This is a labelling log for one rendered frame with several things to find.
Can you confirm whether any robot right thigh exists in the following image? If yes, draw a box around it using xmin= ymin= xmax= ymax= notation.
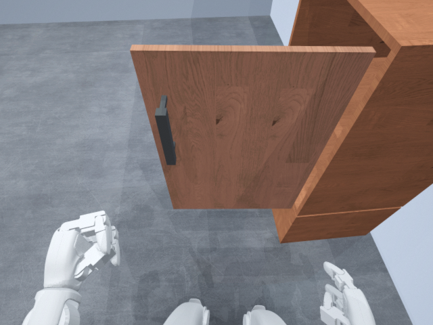
xmin=243 ymin=309 xmax=286 ymax=325

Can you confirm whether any cupboard door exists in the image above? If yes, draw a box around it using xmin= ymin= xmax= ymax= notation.
xmin=130 ymin=45 xmax=376 ymax=209

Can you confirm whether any robot left hand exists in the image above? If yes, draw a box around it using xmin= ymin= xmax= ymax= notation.
xmin=44 ymin=211 xmax=120 ymax=292

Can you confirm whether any handle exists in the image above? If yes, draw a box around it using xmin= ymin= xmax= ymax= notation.
xmin=155 ymin=95 xmax=177 ymax=165

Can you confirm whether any robot thigh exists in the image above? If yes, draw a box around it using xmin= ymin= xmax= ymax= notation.
xmin=163 ymin=302 xmax=210 ymax=325
xmin=243 ymin=309 xmax=286 ymax=325

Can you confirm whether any left robot forearm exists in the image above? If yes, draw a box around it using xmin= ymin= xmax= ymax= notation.
xmin=22 ymin=287 xmax=82 ymax=325

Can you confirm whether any robot left thigh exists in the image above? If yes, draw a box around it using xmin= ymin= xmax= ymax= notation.
xmin=163 ymin=302 xmax=210 ymax=325

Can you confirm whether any robot right hand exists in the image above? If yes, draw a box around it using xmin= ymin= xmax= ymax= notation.
xmin=320 ymin=261 xmax=375 ymax=325

